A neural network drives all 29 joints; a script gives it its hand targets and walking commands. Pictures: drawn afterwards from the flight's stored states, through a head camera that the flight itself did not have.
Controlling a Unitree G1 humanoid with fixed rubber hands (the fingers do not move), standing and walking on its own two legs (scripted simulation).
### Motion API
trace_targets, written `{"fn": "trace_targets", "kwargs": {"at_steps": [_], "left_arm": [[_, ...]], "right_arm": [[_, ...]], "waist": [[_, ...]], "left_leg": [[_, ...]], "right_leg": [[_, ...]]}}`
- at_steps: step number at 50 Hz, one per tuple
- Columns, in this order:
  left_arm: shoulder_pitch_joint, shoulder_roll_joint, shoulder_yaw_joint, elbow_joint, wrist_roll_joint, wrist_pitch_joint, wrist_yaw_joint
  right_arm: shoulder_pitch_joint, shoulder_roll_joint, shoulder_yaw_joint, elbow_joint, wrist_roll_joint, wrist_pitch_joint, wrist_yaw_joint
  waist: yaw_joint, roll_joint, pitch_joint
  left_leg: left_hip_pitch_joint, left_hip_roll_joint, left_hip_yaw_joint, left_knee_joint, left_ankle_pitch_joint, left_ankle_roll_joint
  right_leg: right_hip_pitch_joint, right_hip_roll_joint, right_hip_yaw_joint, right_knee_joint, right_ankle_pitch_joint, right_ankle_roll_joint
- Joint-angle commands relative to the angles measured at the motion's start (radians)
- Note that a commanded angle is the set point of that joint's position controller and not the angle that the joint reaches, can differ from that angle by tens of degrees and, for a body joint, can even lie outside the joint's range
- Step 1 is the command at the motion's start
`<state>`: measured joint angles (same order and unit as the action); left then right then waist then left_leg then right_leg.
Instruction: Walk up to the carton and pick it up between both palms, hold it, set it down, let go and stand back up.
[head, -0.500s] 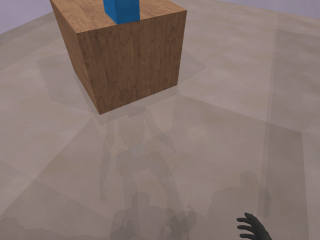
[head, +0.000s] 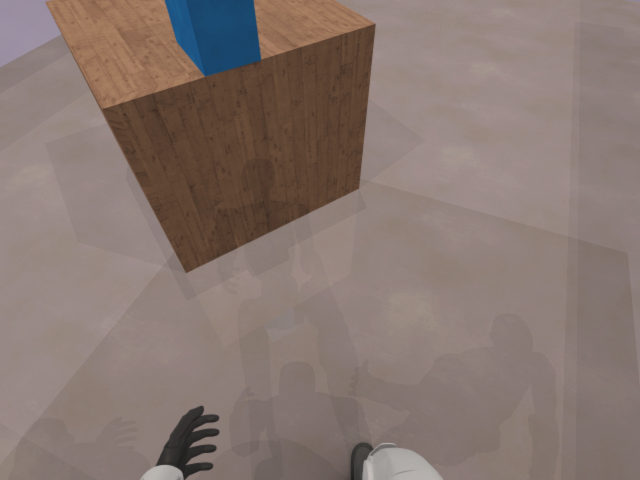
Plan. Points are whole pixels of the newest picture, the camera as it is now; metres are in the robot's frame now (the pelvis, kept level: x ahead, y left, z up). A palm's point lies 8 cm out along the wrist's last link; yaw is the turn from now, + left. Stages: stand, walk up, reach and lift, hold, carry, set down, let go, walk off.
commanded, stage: walk up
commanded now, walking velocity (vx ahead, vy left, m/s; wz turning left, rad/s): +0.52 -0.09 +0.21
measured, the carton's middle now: out of the picture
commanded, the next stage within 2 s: none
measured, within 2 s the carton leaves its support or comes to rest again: neither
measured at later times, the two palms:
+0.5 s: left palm out of the picture +0.14 +0.19 -0.11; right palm (405, 267) +0.45 -0.19 -0.10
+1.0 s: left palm (179, 193) +0.68 +0.22 -0.08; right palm (435, 284) +0.42 -0.24 -0.13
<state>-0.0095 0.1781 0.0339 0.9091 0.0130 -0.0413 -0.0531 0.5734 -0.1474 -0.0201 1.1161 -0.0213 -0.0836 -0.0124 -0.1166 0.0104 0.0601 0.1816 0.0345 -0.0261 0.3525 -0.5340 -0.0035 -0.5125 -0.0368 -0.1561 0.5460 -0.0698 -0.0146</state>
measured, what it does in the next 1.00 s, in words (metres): walks ahead: left foot, then right foot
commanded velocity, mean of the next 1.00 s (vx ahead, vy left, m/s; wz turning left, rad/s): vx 0.49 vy -0.04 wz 0.09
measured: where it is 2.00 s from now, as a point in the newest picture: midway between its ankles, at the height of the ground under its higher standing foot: (284, 314)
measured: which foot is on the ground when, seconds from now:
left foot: down 0.00-0.04, up 0.06-0.50, down 0.52-1.00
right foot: down 0.00-0.54, up 0.56-0.98, down 1.00-1.00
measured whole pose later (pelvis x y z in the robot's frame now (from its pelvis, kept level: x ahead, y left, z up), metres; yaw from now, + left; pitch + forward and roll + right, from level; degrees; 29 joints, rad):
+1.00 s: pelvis +0.53 -0.02 +0.01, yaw +3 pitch +0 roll +3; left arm 0.06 0.21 0.05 0.92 0.03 -0.06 -0.04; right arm 0.51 -0.16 -0.07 1.12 -0.02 -0.06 0.01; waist -0.08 0.00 0.02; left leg -0.03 0.08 0.14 0.47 -0.41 -0.06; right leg -0.43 -0.13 -0.13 0.58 -0.14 0.01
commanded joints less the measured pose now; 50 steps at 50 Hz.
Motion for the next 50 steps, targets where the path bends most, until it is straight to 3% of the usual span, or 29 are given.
{"fn": "trace_targets", "kwargs": {"at_steps": [1, 2, 3, 4, 5, 7, 8, 9, 11, 14, 18, 20, 23, 24, 25, 26, 27, 28, 29, 30, 32, 34, 36, 43, 44, 46, 48, 49, 50], "left_arm": [[0.515, 0.309, 0.100, 0.065, 0.030, -0.028, 0.052], [0.569, 0.353, 0.117, 0.099, 0.011, -0.017, 0.038], [0.472, 0.276, 0.104, 0.078, -0.004, -0.007, 0.038], [0.367, 0.200, 0.082, 0.065, -0.003, -0.013, 0.042], [0.296, 0.151, 0.067, 0.057, 0.007, -0.023, 0.048], [0.277, 0.105, 0.052, 0.093, -0.001, -0.035, 0.061], [0.288, 0.093, 0.049, 0.109, 0.003, -0.042, 0.060], [0.307, 0.067, 0.038, 0.098, 0.033, -0.067, 0.044], [0.309, 0.102, 0.044, 0.115, 0.017, -0.091, 0.034], [0.326, 0.086, 0.036, 0.131, 0.018, -0.089, 0.040], [0.389, 0.077, 0.025, 0.148, 0.012, -0.077, 0.052], [0.465, 0.100, 0.029, 0.170, 0.009, -0.071, 0.052], [0.495, 0.142, 0.040, 0.188, 0.013, -0.060, 0.054], [0.497, 0.149, 0.043, 0.192, 0.012, -0.056, 0.055], [0.500, 0.144, 0.039, 0.210, 0.002, -0.040, 0.057], [0.522, 0.120, 0.035, 0.206, -0.002, -0.039, 0.057], [0.556, 0.088, 0.027, 0.176, -0.011, -0.038, 0.058], [0.557, 0.068, 0.030, 0.151, -0.021, -0.032, 0.055], [0.464, 0.124, 0.049, 0.137, -0.011, -0.032, 0.050], [0.402, 0.107, 0.047, 0.127, -0.013, -0.036, 0.047], [0.343, 0.044, 0.036, 0.120, 0.007, -0.038, 0.038], [0.379, 0.028, 0.038, 0.127, 0.015, -0.016, 0.031], [0.365, 0.014, 0.039, 0.114, 0.014, 0.008, 0.029], [0.107, 0.026, 0.021, -0.005, 0.012, 0.030, -0.011], [0.099, 0.029, 0.023, -0.028, 0.008, 0.019, -0.004], [0.131, 0.078, 0.033, -0.012, 0.014, 0.006, 0.005], [0.267, 0.110, 0.049, 0.033, 0.019, -0.016, 0.025], [0.401, 0.154, 0.060, 0.068, 0.020, -0.034, 0.039], [0.532, 0.251, 0.078, 0.088, 0.026, -0.047, 0.052]], "right_arm": [[-0.018, -0.136, -0.022, -0.114, 0.031, -0.026, 0.001], [0.068, -0.074, -0.011, -0.099, 0.077, -0.019, -0.002], [-0.010, -0.163, -0.038, -0.086, 0.051, -0.014, -0.005], [-0.136, -0.158, -0.043, -0.112, 0.028, -0.016, 0.001], [-0.195, -0.121, -0.038, -0.122, 0.016, -0.023, 0.006], [-0.193, -0.065, -0.038, -0.114, -0.018, -0.006, 0.018], [-0.176, -0.049, -0.039, -0.110, -0.022, 0.005, 0.019], [-0.122, -0.044, -0.047, -0.062, -0.008, 0.028, 0.001], [-0.147, -0.011, -0.043, -0.082, -0.015, 0.057, -0.005], [-0.308, -0.053, -0.048, -0.153, -0.017, 0.070, 0.019], [-0.504, -0.031, -0.027, -0.213, -0.004, 0.057, 0.050], [-0.585, -0.042, -0.025, -0.234, -0.004, 0.052, 0.053], [-0.613, -0.074, -0.032, -0.243, -0.002, 0.040, 0.048], [-0.597, -0.086, -0.036, -0.237, -0.006, 0.033, 0.046], [-0.444, -0.106, -0.047, -0.226, -0.013, 0.013, 0.039], [-0.248, -0.191, -0.075, -0.162, -0.024, -0.002, 0.028], [-0.041, -0.306, -0.108, -0.117, -0.045, -0.005, 0.009], [0.020, -0.380, -0.126, -0.096, -0.019, 0.010, -0.001], [-0.036, -0.344, -0.126, -0.098, 0.000, 0.022, -0.004], [-0.130, -0.272, -0.107, -0.128, -0.011, 0.013, -0.003], [-0.231, -0.176, -0.075, -0.143, -0.011, 0.002, 0.001], [-0.263, -0.133, -0.061, -0.149, -0.008, -0.007, 0.004], [-0.242, -0.123, -0.067, -0.147, -0.014, -0.021, 0.002], [-0.192, -0.152, -0.074, -0.122, -0.010, -0.023, 0.009], [-0.178, -0.122, -0.065, -0.088, 0.008, -0.011, 0.017], [-0.153, -0.157, -0.075, -0.088, -0.003, -0.006, 0.019], [-0.180, -0.180, -0.084, -0.087, -0.004, -0.005, 0.017], [-0.157, -0.158, -0.076, -0.087, -0.001, -0.004, 0.018], [-0.154, -0.089, -0.061, -0.116, 0.005, -0.002, 0.016]], "waist": [[0.262, -0.116, -0.331], [0.269, -0.358, -0.521], [0.230, -0.230, -0.443], [0.217, -0.099, -0.240], [0.190, -0.015, -0.141], [0.129, -0.017, -0.047], [0.111, -0.029, -0.041], [0.111, 0.083, -0.027], [0.073, 0.030, 0.002], [0.089, -0.098, 0.054], [0.136, -0.089, 0.086], [0.181, -0.084, 0.084], [0.187, -0.123, 0.065], [0.179, -0.133, 0.051], [0.068, -0.215, -0.057], [0.008, -0.111, -0.193], [-0.046, 0.140, -0.348], [-0.037, 0.287, -0.420], [-0.026, 0.213, -0.356], [0.004, 0.145, -0.211], [0.047, 0.097, -0.080], [0.091, 0.139, -0.042], [0.107, 0.118, -0.016], [0.076, 0.164, 0.095], [0.102, 0.254, 0.072], [0.109, 0.183, 0.056], [0.189, 0.026, 0.000], [0.242, -0.098, -0.085], [0.279, -0.354, -0.173]], "left_leg": [[-0.593, 0.075, 0.050, 0.741, 0.673, 0.041], [-0.752, -0.064, 0.027, 1.055, -0.015, 0.031], [-0.766, 0.010, -0.056, 1.131, 0.064, 0.056], [-0.805, 0.058, -0.036, 1.149, 0.140, 0.062], [-0.803, 0.092, -0.032, 1.090, 0.219, 0.067], [-0.710, 0.123, -0.032, 1.025, 0.239, 0.060], [-0.683, 0.122, -0.031, 1.006, 0.225, 0.055], [-0.694, 0.102, -0.051, 1.004, 0.234, 0.042], [-0.737, 0.122, -0.063, 0.915, 0.253, 0.026], [-0.820, 0.132, -0.023, 0.731, 0.375, 0.009], [-0.730, 0.104, 0.095, 0.385, 0.484, -0.019], [-0.689, 0.079, 0.142, 0.309, 0.452, -0.025], [-0.674, 0.058, 0.156, 0.229, 0.378, -0.003], [-0.630, 0.043, 0.161, 0.203, 0.344, 0.011], [-0.406, 0.028, 0.183, 0.122, 0.376, 0.037], [-0.096, 0.076, 0.105, 0.168, 0.410, 0.060], [0.155, 0.366, -0.247, 0.109, 0.354, 0.108], [0.231, 0.519, -0.601, -0.037, 0.288, 0.190], [0.110, 0.482, -0.585, -0.087, 0.174, 0.201], [-0.006, 0.444, -0.449, -0.088, 0.213, 0.166], [-0.220, 0.350, -0.269, -0.107, 0.322, 0.138], [-0.336, 0.311, -0.184, -0.134, 0.329, 0.134], [-0.368, 0.310, -0.113, -0.170, 0.356, 0.132], [-0.463, 0.262, 0.046, -0.255, 0.336, 0.100], [-0.481, 0.165, 0.084, -0.227, 0.312, 0.108], [-0.477, 0.181, 0.059, -0.184, 0.352, 0.113], [-0.483, 0.180, 0.081, 0.009, 0.503, 0.082], [-0.503, 0.127, 0.122, 0.220, 0.460, 0.057], [-0.618, 0.040, 0.155, 0.526, 0.079, 0.014]], "right_leg": [[0.892, -0.293, 0.359, -0.010, -0.112, -0.132], [1.014, -0.488, 0.744, -0.208, -0.186, -0.278], [0.843, -0.443, 0.782, -0.308, -0.447, -0.240], [0.665, -0.403, 0.630, -0.327, -0.485, -0.201], [0.537, -0.377, 0.526, -0.333, -0.355, -0.182], [0.332, -0.320, 0.358, -0.350, -0.168, -0.172], [0.297, -0.309, 0.327, -0.351, -0.115, -0.178], [0.299, -0.385, 0.407, -0.331, 0.074, -0.189], [0.276, -0.377, 0.332, -0.344, 0.118, -0.176], [0.281, -0.291, 0.208, -0.392, 0.011, -0.142], [0.299, -0.223, 0.099, -0.403, 0.133, -0.104], [0.346, -0.234, 0.128, -0.388, 0.187, -0.108], [0.473, -0.264, 0.124, -0.321, 0.285, -0.109], [0.494, -0.269, 0.119, -0.277, 0.353, -0.104], [0.467, -0.154, 0.010, -0.101, 0.384, -0.079], [0.313, -0.130, -0.017, 0.118, 0.296, -0.049], [0.113, -0.058, -0.039, 0.440, -0.175, -0.016], [-0.080, 0.029, 0.082, 0.635, -0.493, -0.012], [-0.106, -0.027, 0.158, 0.699, -0.428, -0.008], [-0.158, -0.067, 0.151, 0.722, -0.343, -0.003], [-0.121, -0.123, 0.157, 0.674, -0.224, 0.012], [-0.069, -0.137, 0.148, 0.629, -0.196, 0.030], [-0.074, -0.142, 0.139, 0.569, -0.176, 0.048], [0.017, -0.120, 0.047, 0.143, -0.031, 0.060], [0.098, -0.092, 0.026, 0.132, -0.063, 0.065], [0.194, -0.055, 0.002, 0.116, -0.076, 0.059], [0.371, -0.048, -0.002, 0.023, -0.055, 0.051], [0.516, -0.092, 0.039, -0.031, -0.076, 0.046], [0.608, -0.362, 0.367, -0.165, -0.048, -0.003]]}}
